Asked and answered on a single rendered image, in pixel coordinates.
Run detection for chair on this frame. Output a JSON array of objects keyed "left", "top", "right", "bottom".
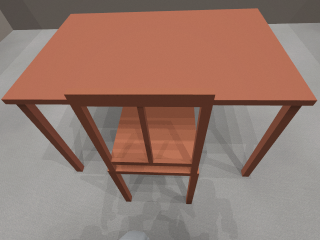
[{"left": 64, "top": 88, "right": 216, "bottom": 204}]

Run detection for table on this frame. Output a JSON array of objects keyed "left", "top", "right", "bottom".
[{"left": 1, "top": 8, "right": 317, "bottom": 177}]

